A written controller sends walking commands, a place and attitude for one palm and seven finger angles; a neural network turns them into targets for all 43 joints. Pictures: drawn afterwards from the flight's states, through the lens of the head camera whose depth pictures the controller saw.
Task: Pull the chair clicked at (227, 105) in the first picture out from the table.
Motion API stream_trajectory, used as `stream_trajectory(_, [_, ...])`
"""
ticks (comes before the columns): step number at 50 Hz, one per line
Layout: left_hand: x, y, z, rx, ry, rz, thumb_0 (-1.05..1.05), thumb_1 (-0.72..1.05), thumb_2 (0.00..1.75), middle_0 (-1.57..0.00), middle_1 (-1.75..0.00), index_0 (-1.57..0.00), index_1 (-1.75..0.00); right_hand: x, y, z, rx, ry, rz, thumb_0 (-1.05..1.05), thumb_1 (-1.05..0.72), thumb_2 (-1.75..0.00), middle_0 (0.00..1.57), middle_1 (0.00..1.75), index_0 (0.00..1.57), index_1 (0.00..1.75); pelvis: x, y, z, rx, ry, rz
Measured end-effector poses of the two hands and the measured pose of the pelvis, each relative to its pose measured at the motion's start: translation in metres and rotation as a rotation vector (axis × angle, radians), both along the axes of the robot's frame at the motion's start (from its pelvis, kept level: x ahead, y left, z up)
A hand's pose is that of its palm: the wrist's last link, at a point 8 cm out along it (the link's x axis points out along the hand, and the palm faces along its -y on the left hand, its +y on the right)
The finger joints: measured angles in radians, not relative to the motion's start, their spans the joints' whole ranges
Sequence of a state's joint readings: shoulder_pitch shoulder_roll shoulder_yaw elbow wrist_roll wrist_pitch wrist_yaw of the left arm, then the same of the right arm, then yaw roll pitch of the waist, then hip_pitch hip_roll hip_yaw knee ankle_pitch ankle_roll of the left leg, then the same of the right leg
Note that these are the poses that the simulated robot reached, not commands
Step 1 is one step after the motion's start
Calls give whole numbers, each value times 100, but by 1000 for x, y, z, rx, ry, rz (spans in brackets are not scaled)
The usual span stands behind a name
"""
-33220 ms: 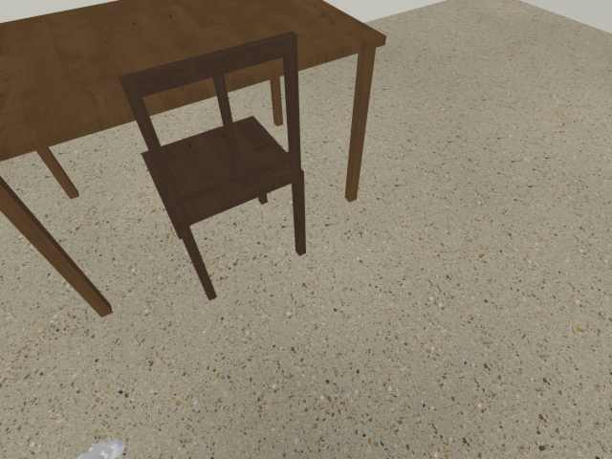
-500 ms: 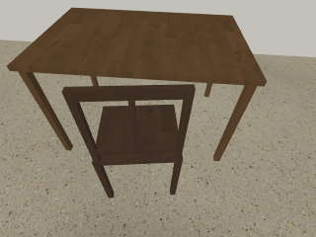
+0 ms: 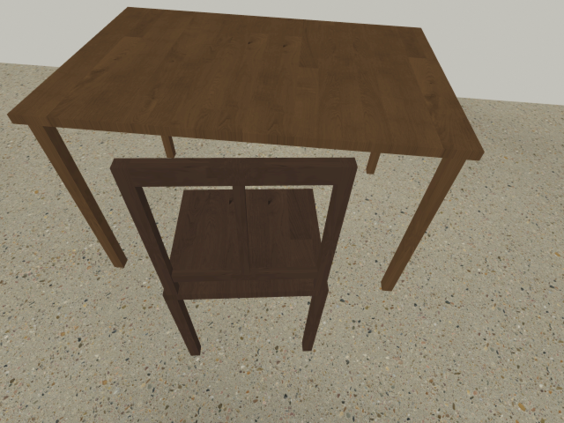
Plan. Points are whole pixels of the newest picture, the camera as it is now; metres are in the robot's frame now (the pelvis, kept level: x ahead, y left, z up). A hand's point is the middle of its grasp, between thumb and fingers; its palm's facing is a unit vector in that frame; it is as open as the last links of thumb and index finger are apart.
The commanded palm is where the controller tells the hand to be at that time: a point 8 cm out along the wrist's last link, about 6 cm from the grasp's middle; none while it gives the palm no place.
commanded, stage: look again from close up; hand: left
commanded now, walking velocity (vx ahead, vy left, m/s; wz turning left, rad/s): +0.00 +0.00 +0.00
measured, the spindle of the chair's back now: (242, 233) +0.49 +0.11 -0.09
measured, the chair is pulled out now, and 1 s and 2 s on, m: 0.16 0.16 0.16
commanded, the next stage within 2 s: shuffle to correct the standing spot in 0.34 s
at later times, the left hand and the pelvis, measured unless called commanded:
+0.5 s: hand out of the picture +0.02 +0.17 -0.18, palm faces +0.02 -0.98 -0.18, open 7.3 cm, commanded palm none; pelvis +0.01 +0.00 +0.00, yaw +0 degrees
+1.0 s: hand out of the picture +0.00 +0.11 -0.20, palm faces +0.12 -0.99 -0.12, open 7.3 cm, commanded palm none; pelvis +0.06 -0.04 -0.01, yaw +5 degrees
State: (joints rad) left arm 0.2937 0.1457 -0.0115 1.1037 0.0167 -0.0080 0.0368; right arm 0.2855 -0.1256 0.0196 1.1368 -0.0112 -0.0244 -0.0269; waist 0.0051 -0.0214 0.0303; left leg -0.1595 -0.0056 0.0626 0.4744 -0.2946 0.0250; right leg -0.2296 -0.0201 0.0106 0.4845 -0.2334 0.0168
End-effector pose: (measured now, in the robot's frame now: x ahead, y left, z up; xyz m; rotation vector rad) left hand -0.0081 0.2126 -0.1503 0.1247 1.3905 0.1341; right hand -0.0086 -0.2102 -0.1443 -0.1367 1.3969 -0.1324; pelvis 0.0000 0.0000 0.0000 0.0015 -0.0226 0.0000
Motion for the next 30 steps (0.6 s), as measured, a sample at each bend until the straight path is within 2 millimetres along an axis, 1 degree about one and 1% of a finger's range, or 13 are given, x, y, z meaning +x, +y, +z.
stream_trajectory(6, [8, 4, 1, 6, -5, -4, 1, 92, 90, -20, -30, -20, -30, 13, -6, 2, -17, -20, 2, 1, -92, -90, 20, 30, 20, 30, 5, 1, 1, 0, 2, -3])
stream_trajectory(12, [14, 7, 1, 8, -5, -8, 1, 92, 90, -20, -30, -20, -30, 19, -7, 3, -23, -21, 4, 1, -92, -90, 20, 30, 20, 30, 9, 2, 1, 0, 4, -4])
stream_trajectory(24, [20, 10, 3, 13, -8, -7, 1, 92, 90, -20, -30, -20, -30, 16, -2, 3, -13, -2, 1, 1, -92, -90, 20, 30, 20, 30, 13, 3, 2, 0, 2, -2])
stream_trajectory(30, [19, 6, 0, 8, 2, 3, 1, 91, 90, -20, -30, -20, -30, 13, 1, 0, 1, 20, 0, 0, -91, -90, 20, 30, 20, 30, 19, 0, 0, 4, 1, 14])
